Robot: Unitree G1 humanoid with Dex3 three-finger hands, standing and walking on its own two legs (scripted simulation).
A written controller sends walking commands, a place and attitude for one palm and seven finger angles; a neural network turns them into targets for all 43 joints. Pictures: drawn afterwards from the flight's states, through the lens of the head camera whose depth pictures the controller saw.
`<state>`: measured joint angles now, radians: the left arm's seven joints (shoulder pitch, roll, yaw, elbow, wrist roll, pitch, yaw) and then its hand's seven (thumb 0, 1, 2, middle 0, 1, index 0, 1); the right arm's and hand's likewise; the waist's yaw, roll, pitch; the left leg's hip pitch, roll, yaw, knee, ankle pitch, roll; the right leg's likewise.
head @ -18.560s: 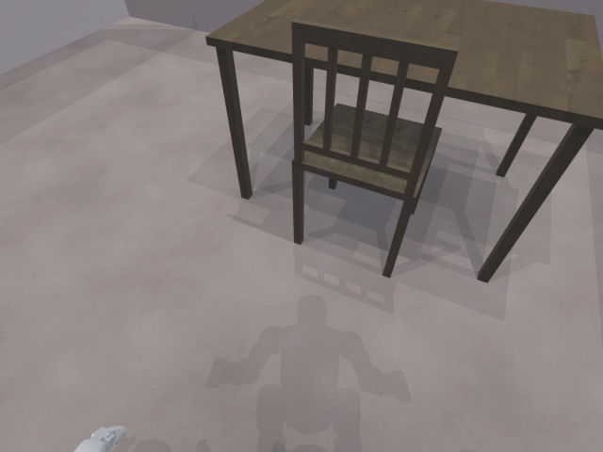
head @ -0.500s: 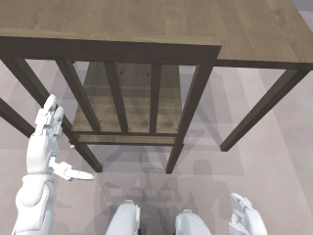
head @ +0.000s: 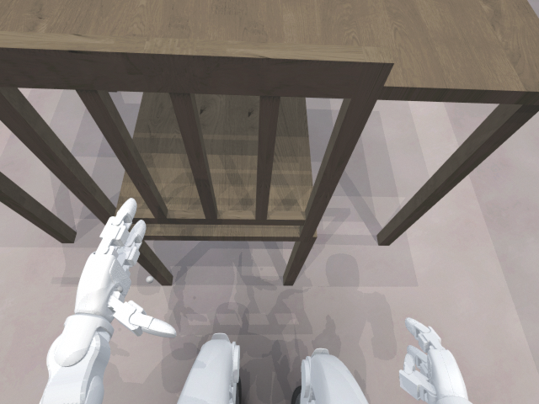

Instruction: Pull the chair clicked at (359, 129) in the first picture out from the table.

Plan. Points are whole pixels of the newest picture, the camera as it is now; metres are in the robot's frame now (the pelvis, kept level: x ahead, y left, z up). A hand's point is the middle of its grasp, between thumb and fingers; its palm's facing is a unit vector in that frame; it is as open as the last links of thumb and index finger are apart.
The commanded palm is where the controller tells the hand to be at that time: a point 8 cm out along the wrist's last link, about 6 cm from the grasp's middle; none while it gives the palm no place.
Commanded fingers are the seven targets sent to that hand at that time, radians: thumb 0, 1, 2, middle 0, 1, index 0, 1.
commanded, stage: push the fingers through the gap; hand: left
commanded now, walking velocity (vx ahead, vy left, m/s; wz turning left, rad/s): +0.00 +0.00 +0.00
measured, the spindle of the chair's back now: (200, 168) +0.44 +0.13 +0.04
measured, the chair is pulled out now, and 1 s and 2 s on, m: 0.00 0.00 0.00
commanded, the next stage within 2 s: hook a spindle and tug to test in 1.52 s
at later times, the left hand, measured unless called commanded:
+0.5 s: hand (130, 227) +0.35 +0.21 +0.02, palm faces +0.09 -0.99 -0.05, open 17.0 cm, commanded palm +0.33 +0.25 +0.02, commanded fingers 0.00 -0.50 0.30 -0.06 -0.08 -0.06 -0.08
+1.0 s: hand (154, 205) +0.39 +0.19 +0.01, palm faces +0.00 -1.00 -0.02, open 16.9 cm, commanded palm +0.37 +0.25 +0.02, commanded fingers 0.00 -0.50 0.30 -0.06 -0.08 -0.06 -0.08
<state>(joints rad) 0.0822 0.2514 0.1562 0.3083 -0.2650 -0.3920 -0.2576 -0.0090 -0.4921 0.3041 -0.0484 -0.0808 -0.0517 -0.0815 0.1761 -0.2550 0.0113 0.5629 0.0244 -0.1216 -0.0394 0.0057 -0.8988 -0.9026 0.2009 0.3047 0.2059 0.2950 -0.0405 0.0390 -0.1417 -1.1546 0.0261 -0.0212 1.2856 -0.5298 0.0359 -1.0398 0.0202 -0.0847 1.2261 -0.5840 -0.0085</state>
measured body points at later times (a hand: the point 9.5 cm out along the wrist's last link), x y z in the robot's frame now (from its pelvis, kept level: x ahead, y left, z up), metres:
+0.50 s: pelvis +0.00 +0.00 +0.00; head +0.12 +0.02 +0.43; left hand +0.34 +0.27 +0.03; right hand +0.14 -0.25 -0.11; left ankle +0.04 +0.09 -0.62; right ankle +0.00 -0.12 -0.62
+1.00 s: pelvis +0.00 +0.00 +0.00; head +0.13 +0.02 +0.43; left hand +0.38 +0.25 +0.01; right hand +0.11 -0.26 -0.11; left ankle +0.04 +0.09 -0.62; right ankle +0.00 -0.12 -0.62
